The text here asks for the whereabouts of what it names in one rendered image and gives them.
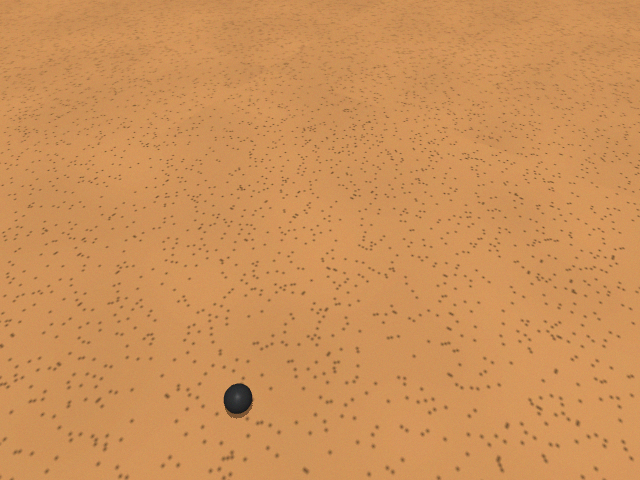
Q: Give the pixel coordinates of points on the ball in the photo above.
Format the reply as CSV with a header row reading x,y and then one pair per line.
x,y
237,398

